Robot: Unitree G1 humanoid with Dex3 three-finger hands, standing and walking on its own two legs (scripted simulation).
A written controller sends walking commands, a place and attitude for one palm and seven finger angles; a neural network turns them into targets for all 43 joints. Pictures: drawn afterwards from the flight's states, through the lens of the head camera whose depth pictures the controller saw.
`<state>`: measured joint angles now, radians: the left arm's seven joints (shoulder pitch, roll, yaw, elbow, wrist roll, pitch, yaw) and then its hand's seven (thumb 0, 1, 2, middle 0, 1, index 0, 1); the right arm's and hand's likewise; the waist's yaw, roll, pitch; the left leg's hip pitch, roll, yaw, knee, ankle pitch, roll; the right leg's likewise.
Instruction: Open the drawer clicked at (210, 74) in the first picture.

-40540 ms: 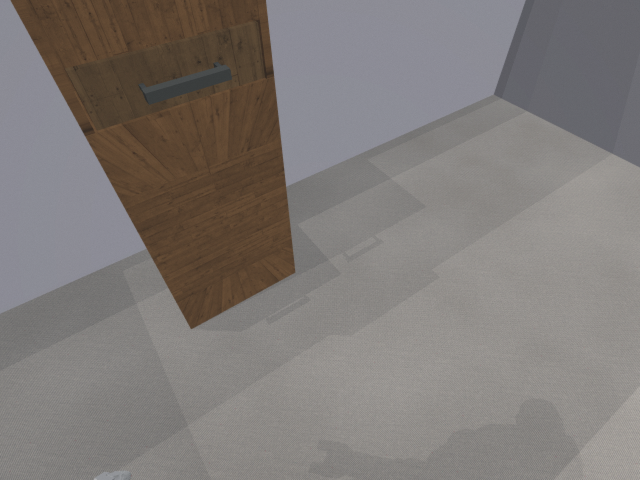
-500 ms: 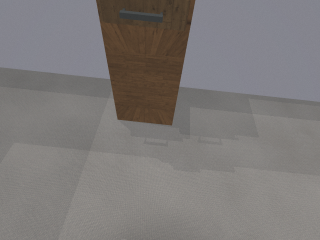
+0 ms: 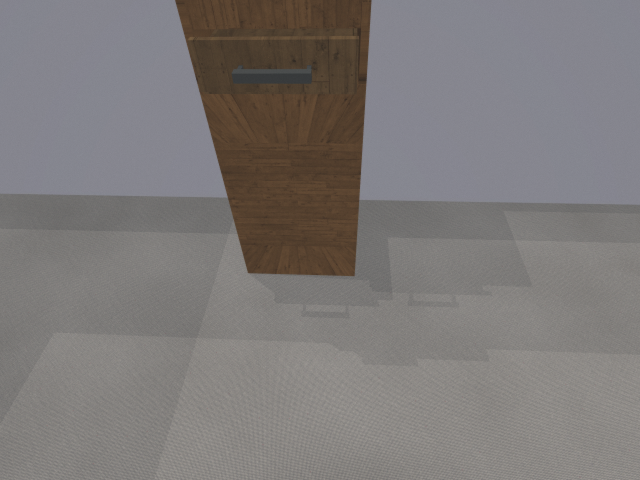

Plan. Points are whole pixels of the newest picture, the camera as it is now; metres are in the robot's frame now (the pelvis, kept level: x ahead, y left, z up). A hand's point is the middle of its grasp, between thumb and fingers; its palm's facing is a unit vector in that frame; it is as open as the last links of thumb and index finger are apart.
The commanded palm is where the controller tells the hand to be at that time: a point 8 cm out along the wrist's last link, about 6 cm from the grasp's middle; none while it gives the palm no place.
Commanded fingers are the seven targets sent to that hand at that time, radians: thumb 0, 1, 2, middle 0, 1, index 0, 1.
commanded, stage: let the arm hang, fingers relaxed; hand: left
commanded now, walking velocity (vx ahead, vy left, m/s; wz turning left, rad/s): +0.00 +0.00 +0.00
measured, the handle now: (273, 72) +0.93 +0.15 +0.09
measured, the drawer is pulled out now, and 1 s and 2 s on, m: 0.05 0.05 0.05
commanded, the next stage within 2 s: look to check the result in 0.20 s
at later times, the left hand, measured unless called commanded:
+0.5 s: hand out of the picture +0.04 +0.21 -0.16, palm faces -0.01 -0.96 -0.29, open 7.4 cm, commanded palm none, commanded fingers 0.00 0.90 0.90 -0.20 -0.30 -0.20 -0.30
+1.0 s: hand out of the picture +0.07 +0.22 -0.16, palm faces -0.01 -0.95 -0.31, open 7.4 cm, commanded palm none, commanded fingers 0.00 0.90 0.90 -0.20 -0.30 -0.20 -0.30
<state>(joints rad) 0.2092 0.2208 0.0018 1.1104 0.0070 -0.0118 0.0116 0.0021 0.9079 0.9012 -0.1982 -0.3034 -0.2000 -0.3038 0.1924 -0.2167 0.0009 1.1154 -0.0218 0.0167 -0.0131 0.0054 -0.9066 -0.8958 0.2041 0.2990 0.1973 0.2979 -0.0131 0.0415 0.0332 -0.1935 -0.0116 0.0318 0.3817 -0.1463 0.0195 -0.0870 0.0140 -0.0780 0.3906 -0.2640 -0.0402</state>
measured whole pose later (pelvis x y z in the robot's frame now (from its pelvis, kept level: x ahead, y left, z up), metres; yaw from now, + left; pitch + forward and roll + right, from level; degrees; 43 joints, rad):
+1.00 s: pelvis +0.02 -0.01 +0.00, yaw +0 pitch -2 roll +0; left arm 0.17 0.27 0.01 1.12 0.00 -0.01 0.02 0.00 0.91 0.90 -0.20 -0.30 -0.20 -0.30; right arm 0.15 -0.28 0.00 1.12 -0.02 0.01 -0.02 0.01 -0.91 -0.90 0.20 0.30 0.20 0.30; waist -0.01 0.02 0.05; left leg -0.16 0.00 0.04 0.35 -0.16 0.01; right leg -0.04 0.03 -0.07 0.32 -0.25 -0.04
